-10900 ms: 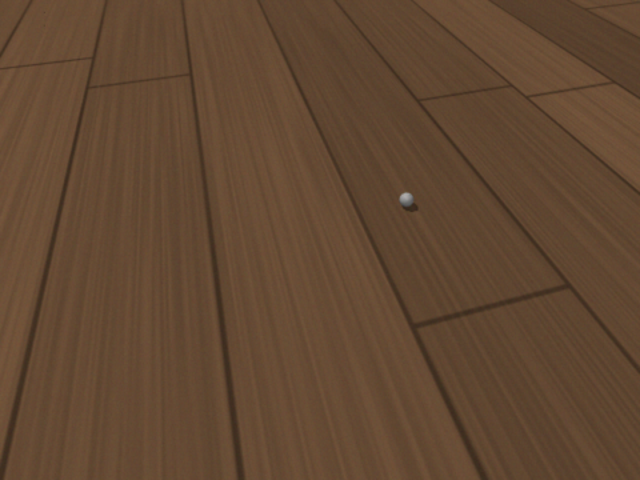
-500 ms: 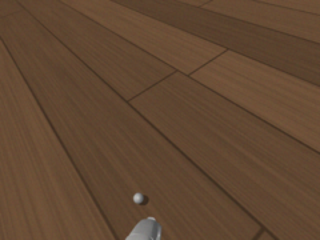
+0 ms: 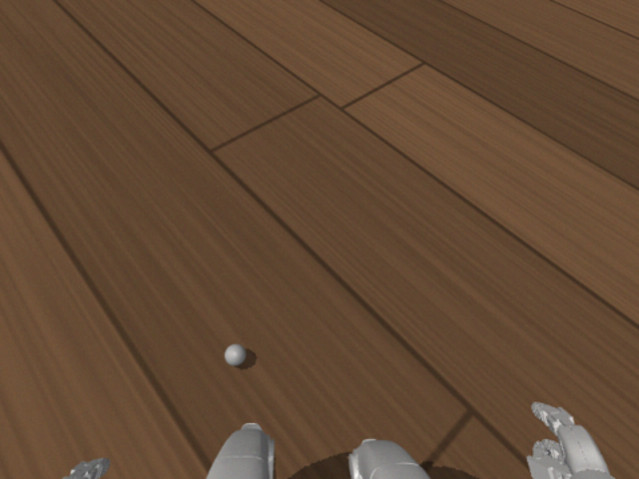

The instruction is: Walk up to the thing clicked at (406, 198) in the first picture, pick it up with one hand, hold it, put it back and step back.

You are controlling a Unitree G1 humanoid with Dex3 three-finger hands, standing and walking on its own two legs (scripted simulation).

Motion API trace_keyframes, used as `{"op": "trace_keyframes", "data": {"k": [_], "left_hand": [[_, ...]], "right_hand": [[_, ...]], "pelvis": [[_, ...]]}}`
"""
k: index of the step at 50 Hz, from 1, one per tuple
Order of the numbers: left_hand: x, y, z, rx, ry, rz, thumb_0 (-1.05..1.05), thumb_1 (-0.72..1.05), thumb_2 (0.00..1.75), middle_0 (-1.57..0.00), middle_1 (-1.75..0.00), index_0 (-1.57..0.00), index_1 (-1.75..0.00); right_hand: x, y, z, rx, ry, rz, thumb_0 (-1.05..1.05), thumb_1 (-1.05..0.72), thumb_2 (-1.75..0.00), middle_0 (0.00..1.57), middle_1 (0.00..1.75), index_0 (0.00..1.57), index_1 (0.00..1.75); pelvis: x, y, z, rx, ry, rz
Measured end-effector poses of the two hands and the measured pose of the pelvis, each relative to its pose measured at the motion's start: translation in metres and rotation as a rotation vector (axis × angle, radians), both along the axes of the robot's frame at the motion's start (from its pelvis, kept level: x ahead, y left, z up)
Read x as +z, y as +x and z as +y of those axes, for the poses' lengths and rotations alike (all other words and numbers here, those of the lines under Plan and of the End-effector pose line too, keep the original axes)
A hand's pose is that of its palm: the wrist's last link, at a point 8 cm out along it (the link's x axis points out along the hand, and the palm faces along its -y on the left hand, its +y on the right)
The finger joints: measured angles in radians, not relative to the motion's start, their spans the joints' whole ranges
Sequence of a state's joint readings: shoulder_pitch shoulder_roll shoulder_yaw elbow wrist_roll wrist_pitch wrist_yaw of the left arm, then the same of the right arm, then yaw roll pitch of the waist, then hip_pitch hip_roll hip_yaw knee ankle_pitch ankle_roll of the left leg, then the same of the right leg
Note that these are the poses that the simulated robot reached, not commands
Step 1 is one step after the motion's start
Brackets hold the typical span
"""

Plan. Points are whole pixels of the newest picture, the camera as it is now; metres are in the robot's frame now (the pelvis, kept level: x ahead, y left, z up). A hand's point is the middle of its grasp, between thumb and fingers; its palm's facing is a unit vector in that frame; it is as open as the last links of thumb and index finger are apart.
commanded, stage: walk up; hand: left
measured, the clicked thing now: (235, 354) +0.47 +0.24 -0.71
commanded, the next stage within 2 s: stand in 1.64 s
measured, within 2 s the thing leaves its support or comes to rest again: neither
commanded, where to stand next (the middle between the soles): +0.11 -0.01 m, yaw +1 degrees
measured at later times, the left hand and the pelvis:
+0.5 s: hand out of the picture -0.02 +0.29 -0.09, palm faces +0.08 -0.88 -0.47, open 7.4 cm; pelvis +0.01 -0.01 +0.03, yaw +4 degrees
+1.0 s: hand out of the picture +0.08 +0.27 -0.14, palm faces +0.03 -0.92 -0.39, open 7.4 cm; pelvis +0.06 -0.01 +0.01, yaw +3 degrees
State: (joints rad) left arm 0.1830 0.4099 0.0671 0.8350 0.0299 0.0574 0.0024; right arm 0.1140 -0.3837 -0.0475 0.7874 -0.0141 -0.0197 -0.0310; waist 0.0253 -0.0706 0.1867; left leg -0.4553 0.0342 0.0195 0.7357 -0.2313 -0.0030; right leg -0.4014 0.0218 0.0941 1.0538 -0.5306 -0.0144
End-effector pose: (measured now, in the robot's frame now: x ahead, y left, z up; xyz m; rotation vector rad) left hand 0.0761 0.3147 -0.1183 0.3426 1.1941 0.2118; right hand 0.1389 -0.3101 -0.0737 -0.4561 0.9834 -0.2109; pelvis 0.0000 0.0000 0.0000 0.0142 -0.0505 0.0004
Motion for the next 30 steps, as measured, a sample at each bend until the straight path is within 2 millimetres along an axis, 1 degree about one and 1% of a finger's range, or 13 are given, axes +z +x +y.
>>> {"op": "trace_keyframes", "data": {"k": [4, 6, 7, 10, 12, 15, 17, 20, 22, 24, 26, 28, 30], "left_hand": [[-0.003, -0.017, -0.014, -0.014, 0.001, 0.003, 0.01, 0.9, 0.89, -0.21, -0.3, -0.21, -0.3], [0.0, -0.032, -0.023, -0.003, 0.005, 0.003, 0.01, 0.9, 0.89, -0.21, -0.3, -0.21, -0.3], [0.003, -0.041, -0.028, 0.001, 0.008, 0.006, 0.01, 0.9, 0.89, -0.21, -0.3, -0.21, -0.3], [0.017, -0.066, -0.038, 0.027, 0.018, 0.036, 0.01, 0.9, 0.89, -0.21, -0.3, -0.21, -0.3], [0.028, -0.078, -0.042, 0.044, 0.027, 0.051, 0.01, 0.9, 0.89, -0.21, -0.3, -0.21, -0.3], [0.045, -0.089, -0.039, 0.064, 0.044, 0.039, 0.01, 0.9, 0.89, -0.21, -0.3, -0.21, -0.3], [0.055, -0.095, -0.031, 0.082, 0.063, 0.027, 0.01, 0.9, 0.89, -0.21, -0.3, -0.21, -0.3], [0.067, -0.103, -0.016, 0.111, 0.092, 0.025, 0.01, 0.9, 0.89, -0.21, -0.3, -0.21, -0.3], [0.071, -0.107, -0.005, 0.124, 0.103, 0.036, 0.01, 0.9, 0.89, -0.21, -0.3, -0.21, -0.3], [0.07, -0.108, 0.007, 0.133, 0.106, 0.052, 0.01, 0.9, 0.89, -0.21, -0.3, -0.21, -0.3], [0.063, -0.106, 0.02, 0.141, 0.103, 0.067, 0.01, 0.9, 0.89, -0.21, -0.3, -0.21, -0.3], [0.049, -0.1, 0.033, 0.151, 0.094, 0.077, 0.01, 0.9, 0.89, -0.21, -0.3, -0.21, -0.3], [0.034, -0.089, 0.04, 0.157, 0.078, 0.081, 0.01, 0.9, 0.89, -0.21, -0.3, -0.21, -0.3]], "right_hand": [[-0.003, -0.03, -0.037, -0.026, -0.039, 0.009, 0.01, -0.9, -0.9, 0.21, 0.3, 0.2, 0.3], [-0.008, -0.047, -0.053, -0.049, -0.041, 0.04, 0.01, -0.9, -0.9, 0.2, 0.3, 0.2, 0.3], [-0.009, -0.056, -0.058, -0.063, -0.036, 0.062, 0.01, -0.9, -0.9, 0.2, 0.3, 0.2, 0.3], [-0.011, -0.078, -0.065, -0.088, -0.005, 0.127, 0.01, -0.9, -0.9, 0.2, 0.3, 0.2, 0.3], [-0.014, -0.089, -0.067, -0.096, 0.018, 0.158, 0.01, -0.9, -0.9, 0.2, 0.3, 0.2, 0.3], [-0.02, -0.102, -0.063, -0.083, 0.05, 0.218, 0.01, -0.91, -0.9, 0.2, 0.3, 0.2, 0.3], [-0.022, -0.105, -0.055, -0.065, 0.074, 0.252, 0.01, -0.91, -0.9, 0.2, 0.3, 0.2, 0.3], [-0.023, -0.097, -0.04, -0.033, 0.107, 0.274, 0.01, -0.91, -0.9, 0.2, 0.3, 0.2, 0.3], [-0.022, -0.084, -0.028, -0.01, 0.123, 0.265, 0.01, -0.91, -0.9, 0.2, 0.3, 0.2, 0.3], [-0.02, -0.066, -0.015, 0.014, 0.132, 0.242, 0.01, -0.91, -0.9, 0.2, 0.3, 0.2, 0.3], [-0.018, -0.046, -0.001, 0.036, 0.127, 0.207, 0.01, -0.9, -0.9, 0.2, 0.3, 0.2, 0.3], [-0.019, -0.026, 0.011, 0.051, 0.104, 0.157, 0.01, -0.9, -0.9, 0.2, 0.3, 0.2, 0.3], [-0.019, -0.011, 0.022, 0.056, 0.083, 0.109, 0.01, -0.9, -0.9, 0.2, 0.3, 0.2, 0.3]], "pelvis": [[-0.008, -0.015, -0.019, -0.022, -0.007, -0.003], [-0.008, -0.022, -0.029, -0.007, -0.036, -0.019], [-0.006, -0.023, -0.033, -0.001, -0.031, -0.017], [0.005, -0.022, -0.039, -0.016, 0.008, -0.008], [0.012, -0.021, -0.039, -0.003, 0.005, -0.004], [0.019, -0.018, -0.036, 0.019, 0.003, -0.002], [0.023, -0.014, -0.033, 0.031, 0.006, -0.005], [0.027, -0.006, -0.026, 0.049, 0.008, -0.01], [0.028, -0.001, -0.02, 0.057, 0.006, -0.012], [0.028, 0.005, -0.012, 0.067, 0.0, -0.015], [0.024, 0.011, -0.003, 0.074, -0.005, -0.016], [0.015, 0.017, 0.008, 0.074, -0.011, -0.018], [0.008, 0.018, 0.017, 0.071, 0.007, -0.032]]}}
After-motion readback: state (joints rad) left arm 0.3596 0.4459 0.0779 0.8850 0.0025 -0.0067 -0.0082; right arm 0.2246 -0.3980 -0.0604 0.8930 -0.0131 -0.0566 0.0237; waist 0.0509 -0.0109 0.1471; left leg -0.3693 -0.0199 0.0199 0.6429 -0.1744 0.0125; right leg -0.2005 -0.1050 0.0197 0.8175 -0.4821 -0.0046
